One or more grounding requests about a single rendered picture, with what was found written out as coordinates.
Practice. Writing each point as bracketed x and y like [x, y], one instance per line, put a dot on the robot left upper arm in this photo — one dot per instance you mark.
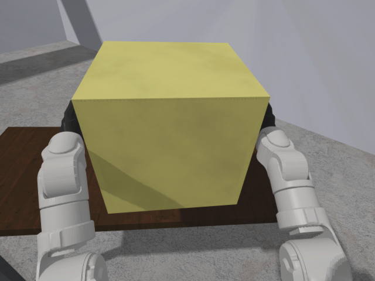
[85, 267]

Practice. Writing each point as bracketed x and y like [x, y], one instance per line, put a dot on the carton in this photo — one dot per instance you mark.
[169, 125]

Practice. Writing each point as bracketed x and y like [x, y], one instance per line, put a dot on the right robot forearm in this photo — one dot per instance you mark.
[299, 211]

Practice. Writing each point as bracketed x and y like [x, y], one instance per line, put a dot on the right robot hand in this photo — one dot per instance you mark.
[269, 118]

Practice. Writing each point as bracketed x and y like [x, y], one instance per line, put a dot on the table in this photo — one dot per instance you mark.
[21, 159]

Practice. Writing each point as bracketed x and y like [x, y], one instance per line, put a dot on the robot right upper arm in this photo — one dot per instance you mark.
[314, 259]

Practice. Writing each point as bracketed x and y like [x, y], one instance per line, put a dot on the left robot forearm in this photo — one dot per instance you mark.
[63, 191]

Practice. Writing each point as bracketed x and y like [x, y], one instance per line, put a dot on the left robot hand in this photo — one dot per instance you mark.
[70, 122]

